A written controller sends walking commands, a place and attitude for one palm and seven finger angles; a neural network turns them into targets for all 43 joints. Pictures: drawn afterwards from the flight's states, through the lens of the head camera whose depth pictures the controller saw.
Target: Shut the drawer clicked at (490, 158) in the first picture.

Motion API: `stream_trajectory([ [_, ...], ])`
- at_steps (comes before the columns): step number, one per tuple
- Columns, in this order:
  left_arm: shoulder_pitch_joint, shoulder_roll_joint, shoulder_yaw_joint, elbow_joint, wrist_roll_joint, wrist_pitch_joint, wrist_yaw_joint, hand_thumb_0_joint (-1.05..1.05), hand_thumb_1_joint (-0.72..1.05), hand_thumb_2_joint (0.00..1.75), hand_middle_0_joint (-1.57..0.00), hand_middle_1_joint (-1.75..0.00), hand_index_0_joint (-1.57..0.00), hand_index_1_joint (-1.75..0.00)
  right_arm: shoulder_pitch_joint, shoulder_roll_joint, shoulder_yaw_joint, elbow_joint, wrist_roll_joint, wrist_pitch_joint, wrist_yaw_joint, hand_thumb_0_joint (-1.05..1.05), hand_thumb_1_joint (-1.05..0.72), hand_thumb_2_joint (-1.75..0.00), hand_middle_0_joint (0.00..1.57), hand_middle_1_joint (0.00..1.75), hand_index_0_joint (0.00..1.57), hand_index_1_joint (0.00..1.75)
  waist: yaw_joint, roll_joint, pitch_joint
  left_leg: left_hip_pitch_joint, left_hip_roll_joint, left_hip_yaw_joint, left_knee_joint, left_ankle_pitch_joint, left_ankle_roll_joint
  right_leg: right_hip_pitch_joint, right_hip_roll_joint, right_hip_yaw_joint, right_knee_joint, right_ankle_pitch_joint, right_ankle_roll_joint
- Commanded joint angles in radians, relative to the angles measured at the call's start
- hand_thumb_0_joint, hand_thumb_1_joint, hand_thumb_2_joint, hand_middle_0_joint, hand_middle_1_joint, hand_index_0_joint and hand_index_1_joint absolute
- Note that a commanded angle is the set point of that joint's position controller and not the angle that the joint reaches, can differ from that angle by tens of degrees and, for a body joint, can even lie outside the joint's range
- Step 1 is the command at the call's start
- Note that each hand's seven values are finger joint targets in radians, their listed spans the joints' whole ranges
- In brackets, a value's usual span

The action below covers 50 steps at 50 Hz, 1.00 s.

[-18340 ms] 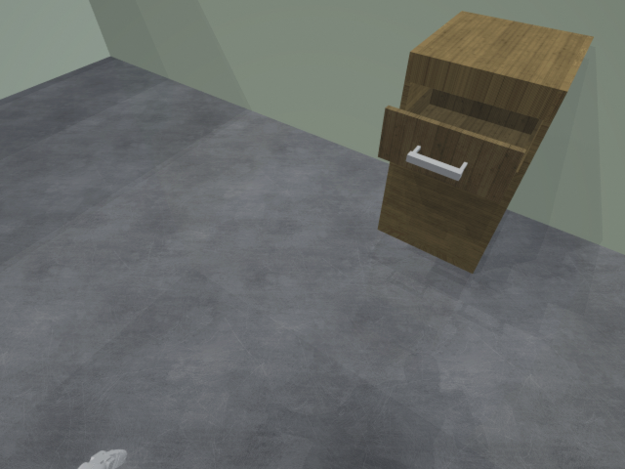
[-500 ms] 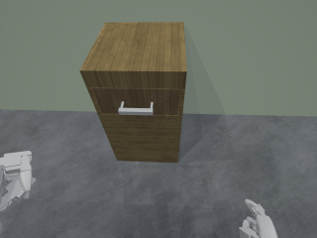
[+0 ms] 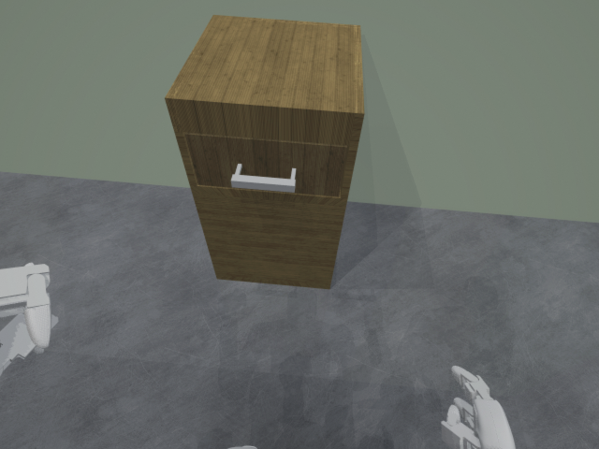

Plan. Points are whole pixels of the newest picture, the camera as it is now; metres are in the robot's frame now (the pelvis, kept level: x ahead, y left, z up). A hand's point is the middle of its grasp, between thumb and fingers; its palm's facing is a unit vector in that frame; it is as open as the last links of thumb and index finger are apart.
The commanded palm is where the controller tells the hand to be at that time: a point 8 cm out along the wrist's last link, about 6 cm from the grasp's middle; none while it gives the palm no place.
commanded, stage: step back with the hand held close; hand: left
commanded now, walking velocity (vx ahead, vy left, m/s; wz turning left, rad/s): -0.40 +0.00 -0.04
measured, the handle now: (264, 176) +0.73 +0.12 -0.16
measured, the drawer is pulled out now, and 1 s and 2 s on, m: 0.00 0.00 0.00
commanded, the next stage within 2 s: stop stepping back and stand still in 0.64 s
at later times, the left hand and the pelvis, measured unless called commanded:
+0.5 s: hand (13, 372) +0.15 +0.24 +0.18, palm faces +0.35 -0.79 -0.50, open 3.3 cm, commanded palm +0.09 +0.27 +0.19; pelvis -0.05 +0.00 +0.00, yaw -2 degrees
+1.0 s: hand out of the picture +0.06 +0.26 +0.18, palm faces +0.30 -0.84 -0.45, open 3.3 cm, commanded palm -0.01 +0.31 +0.19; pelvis -0.14 +0.03 +0.00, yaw -1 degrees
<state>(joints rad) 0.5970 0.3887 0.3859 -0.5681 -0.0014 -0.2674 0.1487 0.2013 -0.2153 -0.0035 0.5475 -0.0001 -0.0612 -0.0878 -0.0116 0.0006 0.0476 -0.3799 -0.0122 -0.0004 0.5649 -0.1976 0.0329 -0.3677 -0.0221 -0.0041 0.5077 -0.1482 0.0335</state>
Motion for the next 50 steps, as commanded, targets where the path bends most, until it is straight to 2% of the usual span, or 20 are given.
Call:
stream_trajectory([
  [1, 0.004, 0.152, 0.144, -0.209, 0.0, -0.071, 0.016, 0.0, 0.9, 0.9, -1.4, -1.6, -1.4, -1.6, -0.107, -0.139, -0.061, -0.158, -0.001, -0.068, -0.013, 0.0, -0.9, -0.9, 0.2, 0.3, 0.2, 0.3, 0.015, 0.12, -0.132, -0.415, 0.142, -0.133, -0.273, -0.367, 0.079, 0.44, 0.047, 0.052, 0.162, 0.123, -0.009],
  [6, -0.004, 0.168, 0.136, -0.209, -0.02, -0.07, 0.013, 0.0, 0.9, 0.9, -1.4, -1.6, -1.4, -1.6, -0.068, -0.115, -0.072, -0.118, -0.009, -0.058, 0.006, 0.0, -0.9, -0.9, 0.2, 0.3, 0.2, 0.3, -0.002, -0.108, -0.156, -0.1, 0.001, -0.017, 0.046, -0.225, -0.003, 0.074, -0.129, 0.253, -0.157, -0.074, -0.091],
  [9, -0.002, 0.17, 0.13, -0.193, -0.034, -0.061, 0.029, 0.0, 0.9, 0.9, -1.4, -1.6, -1.4, -1.6, -0.077, -0.097, -0.069, -0.092, -0.011, -0.03, 0.009, 0.0, -0.9, -0.9, 0.2, 0.3, 0.2, 0.3, -0.011, -0.155, -0.173, 0.066, -0.016, -0.004, 0.124, -0.14, -0.022, -0.081, -0.177, 0.215, -0.23, -0.15, -0.121],
  [12, 0.005, 0.178, 0.135, -0.211, -0.031, -0.073, 0.035, 0.0, 0.9, 0.9, -1.4, -1.6, -1.4, -1.6, -0.105, -0.115, -0.069, -0.102, -0.007, -0.02, -0.005, 0.0, -0.9, -0.9, 0.2, 0.3, 0.2, 0.3, -0.012, -0.013, -0.136, 0.028, 0.044, -0.084, -0.075, -0.197, 0.009, -0.078, -0.062, 0.104, -0.138, -0.222, -0.057],
  [15, 0.015, 0.162, 0.159, -0.245, 0.004, -0.093, 0.026, 0.0, 0.9, 0.9, -1.4, -1.6, -1.4, -1.6, -0.131, -0.147, -0.07, -0.135, -0.008, -0.054, -0.017, 0.0, -0.9, -0.9, 0.2, 0.3, 0.2, 0.3, 0.004, 0.303, -0.145, -0.476, 0.311, -0.382, -0.486, -0.607, 0.132, 0.369, 0.139, 0.008, 0.393, -0.134, 0.002],
  [17, 0.011, 0.172, 0.164, -0.252, 0.004, -0.086, 0.02, 0.0, 0.9, 0.9, -1.4, -1.6, -1.4, -1.6, -0.106, -0.13, -0.076, -0.128, -0.018, -0.071, -0.016, 0.0, -0.9, -0.9, 0.2, 0.3, 0.2, 0.3, 0.008, 0.171, -0.149, -0.365, 0.309, -0.339, -0.38, -0.378, 0.149, 0.282, 0.12, 0.055, 0.405, -0.193, -0.013],
  [21, 0.06, 0.135, 0.11, -0.236, -0.029, -0.094, -0.002, 0.0, 0.9, 0.9, -1.4, -1.6, -1.4, -1.6, -0.087, -0.129, -0.062, -0.078, -0.034, -0.105, 0.011, 0.0, -0.9, -0.9, 0.2, 0.3, 0.2, 0.3, 0.006, 0.204, -0.132, -0.122, 0.226, -0.24, -0.292, -0.162, 0.09, 0.163, 0.098, 0.024, 0.064, -0.258, -0.039],
  [24, -0.009, 0.178, 0.121, -0.26, -0.038, -0.126, -0.009, 0.0, 0.9, 0.9, -1.4, -1.6, -1.4, -1.6, -0.066, -0.123, -0.052, -0.019, -0.048, -0.109, 0.017, 0.0, -0.9, -0.9, 0.2, 0.3, 0.2, 0.3, 0.003, 0.151, -0.218, 0.198, 0.17, -0.143, -0.143, 0.381, 0.035, 0.071, 0.039, 0.06, -0.135, 0.055, -0.045],
  [26, -0.023, 0.202, 0.132, -0.25, -0.039, -0.126, -0.011, 0.0, 0.9, 0.9, -1.4, -1.6, -1.4, -1.6, -0.053, -0.102, -0.057, -0.029, -0.037, -0.083, 0.021, 0.0, -0.9, -0.9, 0.2, 0.3, 0.2, 0.3, -0.008, 0.087, -0.377, 0.446, 0.135, -0.015, -0.042, 0.707, 0.012, 0.035, 0.011, 0.065, -0.096, 0.408, 0.0],
  [27, -0.019, 0.192, 0.115, -0.25, -0.045, -0.115, -0.016, 0.0, 0.9, 0.9, -1.4, -1.6, -1.4, -1.6, -0.062, -0.103, -0.061, -0.052, -0.016, -0.08, 0.021, 0.0, -0.9, -0.9, 0.2, 0.3, 0.2, 0.3, -0.012, -0.021, -0.418, 0.469, 0.111, 0.016, -0.013, 0.669, 0.011, 0.057, 0.013, 0.039, -0.09, 0.521, 0.057],
  [28, 0.015, 0.214, 0.139, -0.25, -0.054, -0.102, -0.018, 0.0, 0.9, 0.9, -1.4, -1.6, -1.4, -1.6, -0.09, -0.104, -0.062, -0.076, -0.007, -0.077, 0.019, 0.0, -0.9, -0.9, 0.2, 0.3, 0.2, 0.3, -0.001, -0.08, -0.425, 0.431, 0.103, 0.004, -0.022, 0.554, 0.007, 0.072, 0.001, 0.035, -0.084, 0.487, 0.061],
  [32, 0.105, 0.241, 0.186, -0.21, -0.07, -0.087, -0.017, 0.0, 0.9, 0.9, -1.4, -1.6, -1.4, -1.6, -0.137, -0.095, -0.044, -0.121, 0.007, -0.042, 0.015, 0.0, -0.9, -0.9, 0.2, 0.3, 0.2, 0.3, -0.003, -0.039, -0.223, 0.273, 0.038, 0.02, 0.009, 0.132, -0.017, -0.072, -0.09, 0.103, -0.201, 0.22, 0.0],
  [35, 0.086, 0.244, 0.179, -0.176, -0.075, -0.088, -0.008, 0.0, 0.9, 0.9, -1.4, -1.6, -1.4, -1.6, -0.131, -0.092, -0.041, -0.109, 0.002, -0.036, 0.005, 0.0, -0.9, -0.9, 0.2, 0.3, 0.2, 0.3, -0.011, -0.061, -0.12, 0.241, 0.013, -0.009, 0.066, 0.059, -0.039, -0.17, -0.128, 0.122, -0.238, 0.058, -0.08],
  [38, 0.026, 0.21, 0.123, -0.185, -0.076, -0.091, -0.009, 0.0, 0.9, 0.9, -1.4, -1.6, -1.4, -1.6, -0.113, -0.112, -0.04, -0.102, -0.004, -0.048, -0.01, 0.0, -0.9, -0.9, 0.2, 0.3, 0.2, 0.3, -0.02, 0.029, -0.059, 0.292, 0.059, -0.067, -0.052, 0.083, -0.031, -0.211, -0.041, 0.057, -0.2, -0.103, -0.058],
  [41, 0.025, 0.178, 0.097, -0.163, -0.07, -0.088, -0.007, 0.0, 0.9, 0.9, -1.4, -1.6, -1.4, -1.6, -0.095, -0.145, -0.047, -0.106, -0.006, -0.075, -0.022, 0.0, -0.9, -0.9, 0.2, 0.3, 0.2, 0.3, -0.017, 0.152, -0.005, 0.165, 0.15, -0.224, -0.289, -0.371, -0.025, -0.138, 0.093, 0.004, -0.128, -0.469, -0.048],
  [43, -0.029, 0.173, 0.107, -0.212, -0.056, -0.064, -0.006, 0.0, 0.9, 0.9, -1.4, -1.6, -1.4, -1.6, -0.119, -0.156, -0.048, -0.123, -0.019, -0.09, -0.028, 0.0, -0.9, -0.9, 0.2, 0.3, 0.2, 0.3, 0.004, 0.277, -0.045, -0.095, 0.216, -0.351, -0.589, -0.657, -0.006, 0.171, 0.185, -0.03, 0.114, -0.39, -0.041],
  [46, 0.028, 0.191, 0.115, -0.279, -0.056, -0.034, -0.012, 0.0, 0.9, 0.9, -1.4, -1.6, -1.4, -1.6, -0.088, -0.116, -0.051, -0.112, -0.03, -0.097, -0.004, 0.0, -0.9, -0.9, 0.2, 0.3, 0.2, 0.3, 0.03, 0.239, -0.199, 0.012, 0.169, -0.183, -0.511, -0.442, -0.07, 0.27, 0.182, -0.068, 0.07, -0.401, -0.071],
  [48, 0.092, 0.21, 0.123, -0.335, -0.059, -0.01, -0.013, 0.0, 0.9, 0.9, -1.4, -1.6, -1.4, -1.6, -0.055, -0.101, -0.055, -0.114, -0.018, -0.094, 0.01, 0.0, -0.9, -0.9, 0.2, 0.3, 0.2, 0.3, 0.014, 0.105, -0.252, 0.191, 0.03, 0.041, -0.151, -0.231, -0.081, 0.122, 0.06, -0.004, -0.183, -0.398, -0.107],
  [49, 0.115, 0.214, 0.122, -0.374, -0.059, 0.003, -0.014, 0.0, 0.9, 0.9, -1.4, -1.6, -1.4, -1.6, -0.037, -0.102, -0.064, -0.098, -0.02, -0.078, 0.016, 0.0, -0.9, -0.9, 0.2, 0.3, 0.2, 0.3, -0.005, -0.035, -0.257, 0.341, -0.025, 0.064, 0.172, -0.095, -0.077, -0.144, -0.103, 0.164, -0.317, -0.477, -0.155],
  [50, 0.073, 0.222, 0.14, -0.388, -0.064, 0.023, -0.006, 0.0, 0.9, 0.9, -1.4, -1.6, -1.4, -1.6, -0.04, -0.1, -0.064, -0.085, -0.028, -0.059, 0.016, 0.0, -0.9, -0.9, 0.2, 0.3, 0.2, 0.3, -0.004, -0.116, -0.205, 0.305, -0.035, 0.042, 0.383, -0.068, -0.074, -0.308, -0.222, 0.26, -0.371, -0.568, -0.215],
])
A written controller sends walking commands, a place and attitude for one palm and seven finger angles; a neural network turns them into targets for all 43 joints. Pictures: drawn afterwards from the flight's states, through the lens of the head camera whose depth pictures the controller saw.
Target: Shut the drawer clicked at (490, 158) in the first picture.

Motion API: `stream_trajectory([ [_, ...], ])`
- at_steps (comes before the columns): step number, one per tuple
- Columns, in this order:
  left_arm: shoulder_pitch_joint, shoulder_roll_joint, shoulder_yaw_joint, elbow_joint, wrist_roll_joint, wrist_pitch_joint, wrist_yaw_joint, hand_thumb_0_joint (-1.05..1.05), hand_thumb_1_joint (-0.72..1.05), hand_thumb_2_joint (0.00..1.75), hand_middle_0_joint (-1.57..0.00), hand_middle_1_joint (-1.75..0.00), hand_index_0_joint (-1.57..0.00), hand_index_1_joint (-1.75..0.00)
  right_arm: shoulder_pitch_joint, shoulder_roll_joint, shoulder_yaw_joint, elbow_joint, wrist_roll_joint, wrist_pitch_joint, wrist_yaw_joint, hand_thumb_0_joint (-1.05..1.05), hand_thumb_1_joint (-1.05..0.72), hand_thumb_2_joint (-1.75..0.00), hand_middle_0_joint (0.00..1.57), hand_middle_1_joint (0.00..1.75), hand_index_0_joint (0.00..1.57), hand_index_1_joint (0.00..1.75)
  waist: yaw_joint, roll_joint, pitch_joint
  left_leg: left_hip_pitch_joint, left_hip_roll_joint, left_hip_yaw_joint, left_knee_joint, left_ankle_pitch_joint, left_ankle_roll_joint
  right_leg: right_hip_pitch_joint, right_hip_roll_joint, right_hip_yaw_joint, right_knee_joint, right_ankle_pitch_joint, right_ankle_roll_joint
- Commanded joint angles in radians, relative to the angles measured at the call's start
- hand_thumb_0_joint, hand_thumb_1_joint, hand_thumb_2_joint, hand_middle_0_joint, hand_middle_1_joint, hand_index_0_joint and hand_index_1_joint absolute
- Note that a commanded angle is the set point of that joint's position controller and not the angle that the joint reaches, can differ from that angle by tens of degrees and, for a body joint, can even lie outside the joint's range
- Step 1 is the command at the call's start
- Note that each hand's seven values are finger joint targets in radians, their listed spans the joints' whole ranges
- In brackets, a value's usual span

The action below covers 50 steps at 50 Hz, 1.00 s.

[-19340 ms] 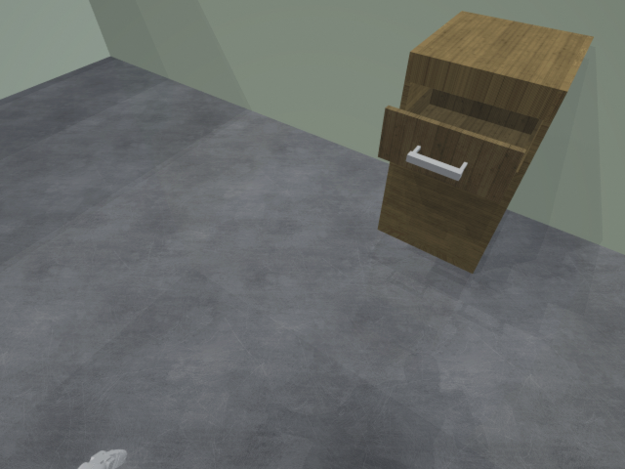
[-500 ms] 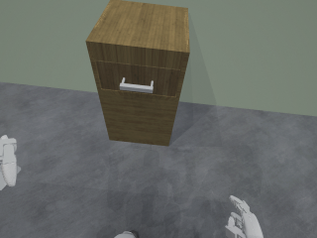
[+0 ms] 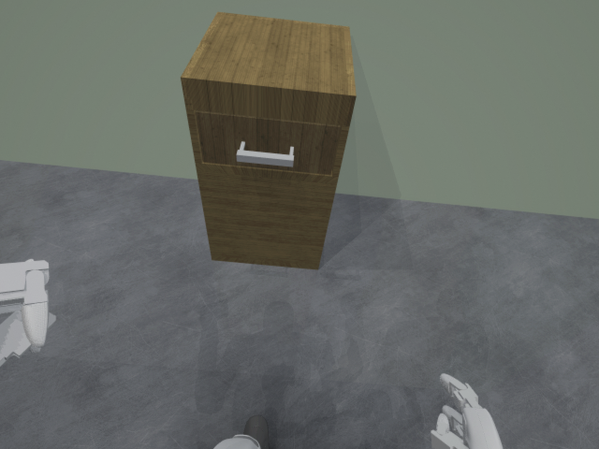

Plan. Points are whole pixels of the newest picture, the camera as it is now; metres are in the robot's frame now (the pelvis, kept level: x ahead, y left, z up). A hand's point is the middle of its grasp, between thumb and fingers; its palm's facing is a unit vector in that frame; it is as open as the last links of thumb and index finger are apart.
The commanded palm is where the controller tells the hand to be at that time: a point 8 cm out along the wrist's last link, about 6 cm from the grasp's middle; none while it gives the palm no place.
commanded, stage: stop stepping back and stand still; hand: left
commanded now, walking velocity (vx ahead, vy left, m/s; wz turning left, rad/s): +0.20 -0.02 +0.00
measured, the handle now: (266, 153) +0.87 +0.11 -0.16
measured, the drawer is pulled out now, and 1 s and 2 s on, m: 0.00 0.00 0.00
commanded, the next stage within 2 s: let the arm hang, fingers relaxed in 0.48 s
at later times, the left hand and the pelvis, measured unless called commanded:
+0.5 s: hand (36, 349) +0.17 +0.23 +0.17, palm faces +0.30 -0.84 -0.46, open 3.3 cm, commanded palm +0.11 +0.28 +0.18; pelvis -0.04 +0.01 +0.00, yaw -4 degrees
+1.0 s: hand out of the picture -0.03 +0.19 -0.17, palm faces +0.05 -0.97 -0.25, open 3.8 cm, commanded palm none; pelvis -0.04 -0.01 +0.00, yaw +1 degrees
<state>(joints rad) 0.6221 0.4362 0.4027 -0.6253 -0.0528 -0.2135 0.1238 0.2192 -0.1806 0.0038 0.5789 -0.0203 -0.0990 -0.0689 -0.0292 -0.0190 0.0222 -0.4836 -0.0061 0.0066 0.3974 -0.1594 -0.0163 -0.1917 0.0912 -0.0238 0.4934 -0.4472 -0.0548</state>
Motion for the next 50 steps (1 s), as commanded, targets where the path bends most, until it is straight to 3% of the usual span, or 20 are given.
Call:
stream_trajectory([
  [1, 0.01, 0.142, 0.103, -0.269, -0.012, -0.012, 0.022, 0.0, 0.9, 0.9, -1.4, -1.6, -1.4, -1.6, -0.079, -0.116, -0.065, -0.111, 0.002, -0.014, -0.01, 0.0, -0.9, -0.9, 0.2, 0.3, 0.2, 0.3, 0.011, -0.175, -0.087, 0.292, -0.011, -0.045, 0.657, -0.145, -0.019, -0.531, -0.369, 0.319, -0.355, -0.356, -0.162],
  [3, -0.11, 0.108, 0.075, -0.192, 0.0, -0.003, 0.043, 0.0, 0.9, 0.9, -1.4, -1.6, -1.4, -1.6, -0.078, -0.109, -0.04, -0.101, -0.003, -0.021, -0.027, 0.0, -0.9, -0.9, 0.2, 0.3, 0.2, 0.3, -0.014, -0.136, 0.004, 0.267, 0.052, -0.057, 0.437, -0.229, 0.004, -0.495, -0.314, 0.194, -0.272, -0.317, -0.089],
  [5, -0.184, 0.071, 0.037, -0.083, 0.02, 0.002, 0.055, 0.0, 0.9, 0.9, -1.4, -1.6, -1.4, -1.6, -0.074, -0.145, -0.023, -0.065, 0.002, -0.042, -0.042, 0.0, -0.9, -0.9, 0.2, 0.3, 0.2, 0.3, -0.018, 0.085, 0.087, 0.199, 0.079, -0.082, 0.027, -0.26, 0.031, -0.349, -0.191, 0.072, -0.057, -0.163, -0.009],
  [7, -0.269, 0.093, 0.031, -0.126, 0.039, -0.029, 0.06, 0.0, 0.9, 0.9, -1.4, -1.6, -1.4, -1.6, -0.057, -0.161, -0.022, -0.094, 0.018, -0.08, -0.05, 0.0, -0.9, -0.9, 0.2, 0.3, 0.2, 0.3, -0.002, 0.309, 0.06, 0.167, 0.274, -0.438, -0.226, -0.424, 0.117, -0.279, -0.061, -0.022, 0.263, 0.005, 0.064],
  [9, -0.218, 0.122, 0.053, -0.162, 0.04, -0.037, 0.047, 0.0, 0.9, 0.9, -1.4, -1.6, -1.4, -1.6, -0.09, -0.107, -0.011, -0.09, 0.0, -0.1, -0.033, 0.0, -0.9, -0.9, 0.2, 0.3, 0.2, 0.3, -0.001, 0.291, -0.006, 0.182, 0.311, -0.559, -0.348, -0.614, 0.086, -0.311, -0.075, 0.058, 0.495, -0.038, 0.049],
  [11, -0.067, 0.097, 0.037, -0.226, 0.035, -0.031, 0.041, 0.0, 0.9, 0.9, -1.4, -1.6, -1.4, -1.6, -0.101, -0.11, -0.016, -0.108, 0.003, -0.102, -0.007, 0.0, -0.9, -0.9, 0.2, 0.3, 0.2, 0.3, 0.026, 0.145, -0.076, 0.233, 0.279, -0.401, -0.289, -0.463, 0.097, -0.238, -0.085, 0.032, 0.412, 0.005, 0.039],
  [16, 0.081, 0.095, 0.051, -0.226, 0.023, 0.005, 0.05, 0.0, 0.9, 0.9, -1.4, -1.6, -1.4, -1.6, -0.104, -0.138, -0.02, -0.131, -0.012, -0.058, -0.003, 0.0, -0.9, -0.9, 0.2, 0.3, 0.2, 0.3, 0.028, 0.268, -0.067, 0.023, 0.179, -0.15, -0.255, -0.479, 0.046, 0.122, -0.018, -0.121, 0.045, -0.053, 0.016],
  [18, 0.073, 0.118, 0.077, -0.181, 0.026, 0.021, 0.054, 0.0, 0.9, 0.9, -1.4, -1.6, -1.4, -1.6, -0.099, -0.126, -0.024, -0.133, -0.012, -0.027, -0.013, 0.0, -0.9, -0.9, 0.2, 0.3, 0.2, 0.3, 0.021, 0.105, -0.047, -0.061, 0.095, -0.066, 0.01, -0.391, 0.031, 0.171, -0.106, 0.004, -0.139, -0.032, -0.035],
  [20, -0.036, 0.172, 0.126, -0.21, -0.002, 0.007, 0.058, 0.0, 0.9, 0.9, -1.4, -1.6, -1.4, -1.6, -0.08, -0.115, -0.028, -0.115, -0.004, -0.011, -0.021, 0.0, -0.9, -0.9, 0.2, 0.3, 0.2, 0.3, 0.009, -0.142, -0.047, -0.067, 0.038, 0.012, 0.443, -0.166, 0.008, 0.005, -0.418, 0.362, -0.32, -0.078, -0.17],
  [25, -0.032, 0.08, 0.059, -0.137, 0.007, -0.011, 0.056, 0.0, 0.9, 0.9, -1.4, -1.6, -1.4, -1.6, -0.077, -0.13, -0.033, -0.082, 0.013, -0.048, -0.03, 0.0, -0.9, -0.9, 0.2, 0.3, 0.2, 0.3, -0.004, 0.019, -0.023, 0.257, 0.065, 0.015, 0.149, -0.114, 0.037, -0.21, -0.28, 0.103, -0.107, -0.041, -0.063],
  [28, -0.049, 0.103, 0.064, -0.188, 0.01, -0.048, 0.043, 0.0, 0.9, 0.9, -1.4, -1.6, -1.4, -1.6, -0.099, -0.158, -0.039, -0.096, 0.02, -0.074, -0.037, 0.0, -0.9, -0.9, 0.2, 0.3, 0.2, 0.3, 0.011, 0.176, -0.013, 0.218, 0.199, -0.222, -0.058, -0.113, 0.089, -0.151, -0.135, -0.01, 0.057, 0.068, 0.048],
  [29, -0.201, -0.111, -0.269, 0.652, 0.121, 0.15, -0.098, 0.0, 0.9, 0.9, -1.4, -1.6, -1.4, -1.6, -0.04, -0.308, -0.092, 0.148, -0.005, -0.061, 0.072, 0.0, -0.9, -0.9, 0.2, 0.3, 0.2, 0.3, -0.038, 0.222, 0.028, 0.15, 0.188, -0.278, 0.11, 0.354, 0.122, -0.262, -0.149, -0.036, 0.296, 0.274, 0.063],
  [32, -0.226, -0.176, -0.3, 0.767, 0.083, 0.233, -0.11, 0.0, 0.9, 0.9, -1.28, -1.47, -1.28, -1.47, 0.027, -0.205, -0.06, 0.105, -0.018, 0.03, 0.056, 0.0, -0.9, -0.9, 0.2, 0.3, 0.2, 0.3, -0.007, 0.053, -0.117, 0.233, 0.292, -0.369, 0.057, 0.581, 0.221, -0.26, -0.108, 0.045, 0.424, -0.144, 0.071],
  [35, -0.218, -0.132, -0.312, 1.002, 0.085, 0.218, -0.108, 0.0, 0.9, 0.9, -1.16, -1.34, -1.16, -1.34, -0.032, -0.176, -0.039, 0.116, -0.011, 0.056, 0.051, 0.0, -0.9, -0.9, 0.2, 0.3, 0.2, 0.3, 0.068, -0.104, -0.178, 0.146, 0.146, -0.187, 0.144, 0.31, 0.117, 0.055, -0.132, 0.06, 0.035, 0.22, 0.058],
  [37, -0.308, -0.035, -0.322, 1.139, 0.085, 0.221, -0.116, 0.0, 0.9, 0.9, -1.08, -1.25, -1.08, -1.25, -0.021, -0.127, -0.037, 0.152, 0.0, 0.087, 0.063, 0.0, -0.9, -0.9, 0.2, 0.3, 0.2, 0.3, 0.019, -0.09, -0.01, 0.131, -0.005, -0.049, 0.193, -0.226, 0.027, -0.155, -0.326, 0.256, -0.191, 0.025, -0.035],
  [38, -0.365, -0.027, -0.333, 1.189, 0.082, 0.225, -0.113, 0.0, 0.9, 0.9, -1.04, -1.21, -1.04, -1.21, -0.017, -0.124, -0.037, 0.18, -0.008, 0.112, 0.063, 0.0, -0.9, -0.9, 0.2, 0.3, 0.2, 0.3, 0.01, -0.105, 0.059, 0.162, -0.011, -0.029, 0.245, -0.224, 0.025, -0.265, -0.319, 0.284, -0.262, -0.155, -0.055],
  [40, -0.406, -0.058, -0.352, 1.301, 0.074, 0.215, -0.108, 0.0, 0.9, 0.9, -0.96, -1.12, -0.96, -1.12, 0.01, -0.106, -0.032, 0.239, -0.013, 0.12, 0.06, 0.0, -0.9, -0.9, 0.2, 0.3, 0.2, 0.3, -0.003, -0.109, 0.126, 0.187, 0.008, -0.031, 0.246, -0.108, 0.027, -0.268, -0.283, 0.269, -0.261, 0.014, -0.064],
  [42, -0.401, -0.094, -0.362, 1.402, 0.068, 0.198, -0.106, 0.0, 0.9, 0.9, -0.88, -1.04, -0.88, -1.04, 0.061, -0.087, -0.024, 0.299, -0.007, 0.106, 0.054, 0.0, -0.9, -0.9, 0.2, 0.3, 0.2, 0.3, -0.018, -0.002, 0.019, 0.278, 0.039, -0.049, 0.15, 0.053, 0.023, -0.167, -0.235, 0.183, -0.168, 0.267, -0.042],
  [45, -0.347, -0.126, -0.356, 1.49, 0.062, 0.207, -0.101, 0.0, 0.9, 0.9, -0.76, -0.91, -0.76, -0.91, 0.05, -0.076, -0.027, 0.346, -0.008, 0.11, 0.047, 0.0, -0.9, -0.9, 0.2, 0.3, 0.2, 0.3, 0.017, 0.154, -0.004, 0.245, 0.076, -0.106, 0.052, 0.01, 0.033, -0.088, -0.182, 0.123, -0.16, 0.159, -0.004],
  [50, -0.329, -0.134, -0.366, 1.612, 0.059, 0.206, -0.103, 0.0, 0.9, 0.9, -0.56, -0.69, -0.56, -0.69, 0.11, -0.076, -0.029, 0.427, -0.003, 0.109, 0.04, 0.0, -0.9, -0.9, 0.2, 0.3, 0.2, 0.3, 0.014, 0.024, 0.005, 0.285, 0.079, -0.095, 0.013, 0.006, 0.037, -0.075, -0.182, 0.111, -0.205, 0.125, -0.011],
])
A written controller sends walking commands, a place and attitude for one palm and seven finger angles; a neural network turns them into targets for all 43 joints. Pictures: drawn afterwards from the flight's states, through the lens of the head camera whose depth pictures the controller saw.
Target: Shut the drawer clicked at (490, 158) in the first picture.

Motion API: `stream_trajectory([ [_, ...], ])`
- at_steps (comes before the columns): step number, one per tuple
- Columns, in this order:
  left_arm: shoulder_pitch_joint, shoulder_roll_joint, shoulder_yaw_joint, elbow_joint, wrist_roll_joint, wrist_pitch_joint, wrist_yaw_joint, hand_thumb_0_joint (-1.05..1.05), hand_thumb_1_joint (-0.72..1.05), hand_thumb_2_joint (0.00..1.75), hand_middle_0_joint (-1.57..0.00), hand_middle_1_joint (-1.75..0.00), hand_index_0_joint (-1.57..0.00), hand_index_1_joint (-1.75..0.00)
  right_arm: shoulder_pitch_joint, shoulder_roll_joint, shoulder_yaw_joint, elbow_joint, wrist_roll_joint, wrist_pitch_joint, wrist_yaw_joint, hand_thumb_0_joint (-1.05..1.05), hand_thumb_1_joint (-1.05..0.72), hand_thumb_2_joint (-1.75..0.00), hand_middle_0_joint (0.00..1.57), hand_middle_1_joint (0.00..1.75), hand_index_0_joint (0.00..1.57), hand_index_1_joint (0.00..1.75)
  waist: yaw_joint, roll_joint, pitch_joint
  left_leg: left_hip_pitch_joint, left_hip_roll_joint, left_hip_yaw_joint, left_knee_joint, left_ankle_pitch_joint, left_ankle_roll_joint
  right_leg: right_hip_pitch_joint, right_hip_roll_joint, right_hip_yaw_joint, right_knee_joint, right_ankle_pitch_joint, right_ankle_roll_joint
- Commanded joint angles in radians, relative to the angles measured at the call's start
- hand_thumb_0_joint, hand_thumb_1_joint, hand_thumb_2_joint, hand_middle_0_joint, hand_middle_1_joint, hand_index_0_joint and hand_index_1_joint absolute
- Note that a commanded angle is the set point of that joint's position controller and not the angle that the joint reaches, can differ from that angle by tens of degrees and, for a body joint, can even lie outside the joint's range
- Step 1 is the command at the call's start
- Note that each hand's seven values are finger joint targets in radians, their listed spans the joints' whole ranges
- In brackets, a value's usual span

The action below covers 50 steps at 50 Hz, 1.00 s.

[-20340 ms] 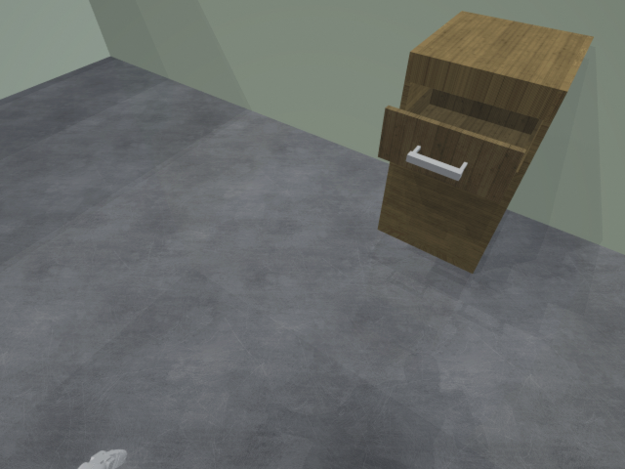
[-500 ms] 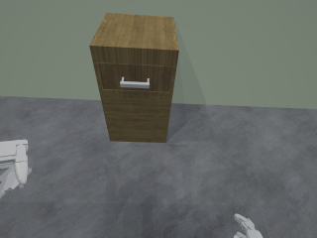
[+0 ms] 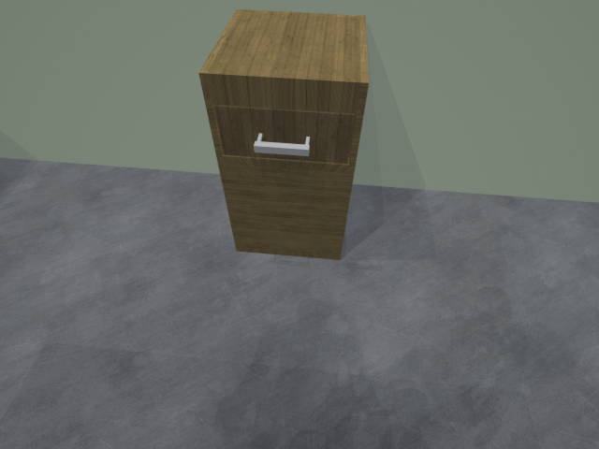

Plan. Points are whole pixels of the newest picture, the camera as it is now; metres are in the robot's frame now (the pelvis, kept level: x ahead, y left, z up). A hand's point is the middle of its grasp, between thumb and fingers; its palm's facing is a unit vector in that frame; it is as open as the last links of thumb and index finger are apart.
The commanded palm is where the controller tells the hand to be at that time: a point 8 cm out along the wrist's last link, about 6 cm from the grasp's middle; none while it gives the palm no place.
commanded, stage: let the arm hang, fingers relaxed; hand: left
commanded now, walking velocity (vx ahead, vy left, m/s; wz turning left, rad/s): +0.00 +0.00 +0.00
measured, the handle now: (282, 143) +0.91 +0.10 -0.17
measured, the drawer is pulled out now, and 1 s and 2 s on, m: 0.00 0.00 0.00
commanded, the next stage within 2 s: look to check the result in 0.68 s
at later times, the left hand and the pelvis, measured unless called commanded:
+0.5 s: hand out of the picture +0.01 +0.17 -0.17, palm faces +0.03 -0.98 -0.18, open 7.2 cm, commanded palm none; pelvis +0.01 +0.01 +0.00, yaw -1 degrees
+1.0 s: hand out of the picture +0.02 +0.18 -0.17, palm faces +0.02 -0.98 -0.20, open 7.3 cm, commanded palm none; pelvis +0.02 +0.01 +0.01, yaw -1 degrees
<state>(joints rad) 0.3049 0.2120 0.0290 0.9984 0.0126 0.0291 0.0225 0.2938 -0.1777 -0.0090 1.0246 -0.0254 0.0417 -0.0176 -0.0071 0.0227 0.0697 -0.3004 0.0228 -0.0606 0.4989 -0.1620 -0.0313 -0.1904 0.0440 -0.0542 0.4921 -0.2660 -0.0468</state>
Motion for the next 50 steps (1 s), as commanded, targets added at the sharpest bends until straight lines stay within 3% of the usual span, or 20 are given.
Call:
stream_trajectory([
  [1, -0.005, 0.09, 0.006, 0.008, -0.007, -0.037, -0.001, 0.0, 0.9, 0.9, -0.52, -0.65, -0.52, -0.65, 0.043, -0.077, -0.016, -0.004, 0.003, -0.033, -0.012, 0.0, -0.9, -0.9, 0.2, 0.3, 0.2, 0.3, -0.006, -0.03, -0.046, 0.11, 0.05, -0.024, -0.092, 0.02, 0.051, -0.066, -0.135, 0.136, -0.204, -0.044, -0.018],
  [9, 0.036, 0.061, -0.002, 0.107, -0.008, -0.034, 0.008, 0.0, 0.9, 0.9, -0.2, -0.3, -0.2, -0.3, 0.069, -0.053, -0.01, 0.067, 0.007, -0.034, -0.019, 0.0, -0.9, -0.9, 0.2, 0.3, 0.2, 0.3, 0.001, -0.007, 0.014, 0.099, 0.055, -0.027, -0.138, 0.005, 0.053, -0.067, -0.129, 0.116, -0.203, -0.055, -0.016],
  [15, 0.045, 0.035, 0.002, 0.124, -0.004, -0.03, 0.012, 0.0, 0.9, 0.9, -0.2, -0.3, -0.2, -0.3, 0.081, -0.033, -0.014, 0.081, 0.003, -0.03, -0.02, 0.0, -0.9, -0.9, 0.2, 0.3, 0.2, 0.3, 0.0, -0.011, 0.05, 0.07, 0.047, -0.032, -0.158, -0.079, 0.053, -0.096, -0.121, 0.115, -0.199, -0.121, -0.012],
  [20, 0.051, 0.017, 0.005, 0.122, -0.003, -0.032, 0.013, 0.0, 0.9, 0.9, -0.2, -0.3, -0.2, -0.3, 0.078, -0.018, -0.016, 0.076, 0.002, -0.035, -0.022, 0.0, -0.9, -0.9, 0.2, 0.3, 0.2, 0.3, 0.004, 0.003, 0.045, 0.06, 0.049, -0.04, -0.164, -0.073, 0.057, -0.084, -0.116, 0.109, -0.18, -0.077, -0.01],
  [22, 0.045, 0.017, 0.006, 0.121, -0.002, -0.033, 0.013, 0.0, 0.9, 0.9, -0.2, -0.3, -0.2, -0.3, 0.081, -0.013, -0.017, 0.079, 0.003, -0.035, -0.022, 0.0, -0.9, -0.9, 0.2, 0.3, 0.2, 0.3, 0.002, -0.026, 0.05, 0.057, 0.048, -0.034, -0.161, -0.062, 0.055, -0.083, -0.121, 0.108, -0.183, -0.076, -0.009],
  [26, 0.044, 0.015, 0.008, 0.118, -0.002, -0.034, 0.014, 0.0, 0.9, 0.9, -0.2, -0.3, -0.2, -0.3, 0.083, -0.008, -0.019, 0.079, 0.002, -0.035, -0.022, 0.0, -0.9, -0.9, 0.2, 0.3, 0.2, 0.3, 0.001, 0.0, 0.056, 0.055, 0.046, -0.04, -0.167, -0.076, 0.056, -0.089, -0.117, 0.11, -0.179, -0.081, -0.009],
  [33, 0.04, 0.025, 0.008, 0.11, -0.003, -0.042, 0.015, 0.0, 0.9, 0.9, -0.2, -0.3, -0.2, -0.3, 0.073, -0.018, -0.021, 0.078, 0.006, -0.041, -0.022, 0.0, -0.9, -0.9, 0.2, 0.3, 0.2, 0.3, 0.003, -0.013, 0.023, 0.096, 0.049, -0.021, -0.134, 0.036, 0.054, -0.065, -0.128, 0.114, -0.184, -0.008, -0.008],
  [46, 0.023, 0.039, 0.008, 0.117, -0.004, -0.046, 0.015, 0.0, 0.9, 0.9, -0.2, -0.3, -0.2, -0.3, 0.043, -0.049, -0.021, 0.082, 0.007, -0.048, -0.025, 0.0, -0.9, -0.9, 0.2, 0.3, 0.2, 0.3, -0.001, -0.007, -0.008, 0.131, 0.061, -0.026, -0.142, 0.072, 0.056, -0.03, -0.128, 0.117, -0.18, 0.049, -0.003],
  [50, 0.012, 0.042, 0.008, 0.119, -0.003, -0.044, 0.015, 0.0, 0.9, 0.9, -0.2, -0.3, -0.2, -0.3, 0.031, -0.052, -0.021, 0.082, 0.007, -0.046, -0.024, 0.0, -0.9, -0.9, 0.2, 0.3, 0.2, 0.3, 0.0, -0.019, 0.023, 0.122, 0.062, -0.026, -0.151, 0.053, 0.055, -0.041, -0.129, 0.115, -0.191, 0.03, -0.002],
])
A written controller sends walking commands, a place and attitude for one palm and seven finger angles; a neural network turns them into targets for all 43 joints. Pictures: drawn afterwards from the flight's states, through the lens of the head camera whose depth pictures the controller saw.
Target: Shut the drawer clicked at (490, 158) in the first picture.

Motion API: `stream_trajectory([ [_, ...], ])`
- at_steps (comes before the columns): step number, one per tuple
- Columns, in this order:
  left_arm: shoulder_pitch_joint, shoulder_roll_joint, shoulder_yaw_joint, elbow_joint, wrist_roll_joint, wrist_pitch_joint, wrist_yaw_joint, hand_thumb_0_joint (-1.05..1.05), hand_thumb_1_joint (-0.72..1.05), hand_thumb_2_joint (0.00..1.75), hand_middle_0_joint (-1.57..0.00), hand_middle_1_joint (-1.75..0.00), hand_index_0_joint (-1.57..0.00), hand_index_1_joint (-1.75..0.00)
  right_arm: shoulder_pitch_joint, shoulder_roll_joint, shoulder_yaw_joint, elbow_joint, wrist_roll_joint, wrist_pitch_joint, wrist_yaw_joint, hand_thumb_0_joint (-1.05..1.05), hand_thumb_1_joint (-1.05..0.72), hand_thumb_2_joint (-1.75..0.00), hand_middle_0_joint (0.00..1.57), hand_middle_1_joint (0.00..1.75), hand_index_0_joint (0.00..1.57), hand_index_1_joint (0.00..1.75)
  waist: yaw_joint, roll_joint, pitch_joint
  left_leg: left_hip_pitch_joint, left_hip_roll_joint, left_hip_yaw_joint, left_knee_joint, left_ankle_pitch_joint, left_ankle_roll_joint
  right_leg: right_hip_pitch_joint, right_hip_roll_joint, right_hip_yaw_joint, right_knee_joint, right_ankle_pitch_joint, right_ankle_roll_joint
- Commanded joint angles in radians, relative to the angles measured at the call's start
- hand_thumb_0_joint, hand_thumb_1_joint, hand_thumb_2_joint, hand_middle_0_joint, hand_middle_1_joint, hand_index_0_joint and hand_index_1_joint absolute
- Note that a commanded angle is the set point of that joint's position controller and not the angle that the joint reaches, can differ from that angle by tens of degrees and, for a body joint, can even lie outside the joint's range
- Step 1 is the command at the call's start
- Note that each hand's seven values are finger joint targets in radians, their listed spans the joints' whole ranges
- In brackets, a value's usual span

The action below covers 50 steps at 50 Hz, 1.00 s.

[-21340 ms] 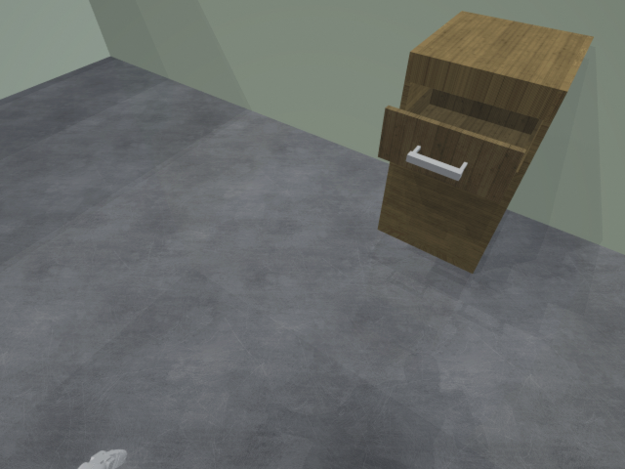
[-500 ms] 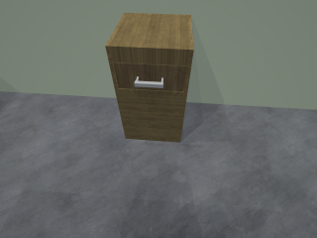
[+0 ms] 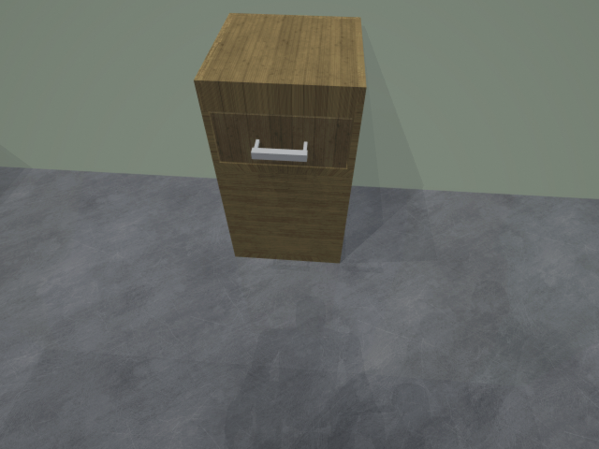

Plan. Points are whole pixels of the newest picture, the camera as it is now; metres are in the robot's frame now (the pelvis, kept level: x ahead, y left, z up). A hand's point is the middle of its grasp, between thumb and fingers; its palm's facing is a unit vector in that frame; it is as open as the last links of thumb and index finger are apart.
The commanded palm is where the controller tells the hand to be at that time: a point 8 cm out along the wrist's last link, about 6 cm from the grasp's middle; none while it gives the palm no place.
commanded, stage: look to check the result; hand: left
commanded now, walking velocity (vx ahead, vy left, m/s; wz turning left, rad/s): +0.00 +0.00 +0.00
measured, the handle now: (280, 149) +0.89 +0.10 -0.17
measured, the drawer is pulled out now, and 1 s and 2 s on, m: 0.00 0.00 0.00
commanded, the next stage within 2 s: stand and wait in 0.28 s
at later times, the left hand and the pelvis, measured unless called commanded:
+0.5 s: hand out of the picture +0.04 +0.19 -0.17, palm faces +0.01 -0.97 -0.25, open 7.3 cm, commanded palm none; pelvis +0.01 +0.00 +0.00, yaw +0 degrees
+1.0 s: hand out of the picture +0.07 +0.21 -0.16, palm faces -0.01 -0.96 -0.28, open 7.3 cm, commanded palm none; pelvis +0.02 +0.00 +0.00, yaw -1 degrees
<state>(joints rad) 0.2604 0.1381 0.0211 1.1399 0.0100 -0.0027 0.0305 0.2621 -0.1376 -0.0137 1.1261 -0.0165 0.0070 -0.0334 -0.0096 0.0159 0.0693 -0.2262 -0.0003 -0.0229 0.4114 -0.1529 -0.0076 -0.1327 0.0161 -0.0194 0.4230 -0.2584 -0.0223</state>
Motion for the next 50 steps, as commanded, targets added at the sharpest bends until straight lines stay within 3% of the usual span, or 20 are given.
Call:
stream_trajectory([
  [1, 0.056, 0.119, 0.016, -0.023, -0.001, -0.013, 0.006, 0.0, 0.9, 0.9, -0.2, -0.3, -0.2, -0.3, 0.059, -0.098, -0.018, -0.021, -0.003, -0.01, -0.008, 0.0, -0.9, -0.9, 0.2, 0.3, 0.2, 0.3, 0.002, -0.017, 0.026, 0.05, 0.083, -0.063, -0.062, 0.04, 0.031, -0.102, -0.101, 0.085, -0.125, 0.02, -0.028],
  [13, 0.021, 0.167, 0.023, -0.034, 0.0, -0.021, 0.004, 0.0, 0.9, 0.9, -0.2, -0.3, -0.2, -0.3, 0.016, -0.149, -0.024, -0.031, 0.0, -0.018, -0.007, 0.0, -0.9, -0.9, 0.2, 0.3, 0.2, 0.3, 0.003, -0.017, -0.025, 0.088, 0.093, -0.061, -0.057, 0.104, 0.031, -0.058, -0.107, 0.09, -0.124, 0.105, -0.026],
  [27, -0.031, 0.21, 0.027, -0.043, -0.001, -0.022, 0.001, 0.0, 0.9, 0.9, -0.2, -0.3, -0.2, -0.3, -0.027, -0.192, -0.022, -0.031, -0.002, -0.022, -0.005, 0.0, -0.9, -0.9, 0.2, 0.3, 0.2, 0.3, 0.004, -0.013, -0.033, 0.106, 0.098, -0.063, -0.07, 0.14, 0.03, -0.027, -0.114, 0.092, -0.131, 0.161, -0.025],
  [50, -0.082, 0.27, 0.031, -0.052, -0.001, -0.027, -0.004, 0.0, 0.9, 0.9, -0.2, -0.3, -0.2, -0.3, -0.084, -0.261, -0.026, -0.039, -0.001, -0.026, -0.001, 0.0, -0.9, -0.9, 0.2, 0.3, 0.2, 0.3, 0.003, -0.014, -0.055, 0.142, 0.108, -0.068, -0.089, 0.149, 0.027, -0.011, -0.119, 0.106, -0.152, 0.172, -0.024],
])
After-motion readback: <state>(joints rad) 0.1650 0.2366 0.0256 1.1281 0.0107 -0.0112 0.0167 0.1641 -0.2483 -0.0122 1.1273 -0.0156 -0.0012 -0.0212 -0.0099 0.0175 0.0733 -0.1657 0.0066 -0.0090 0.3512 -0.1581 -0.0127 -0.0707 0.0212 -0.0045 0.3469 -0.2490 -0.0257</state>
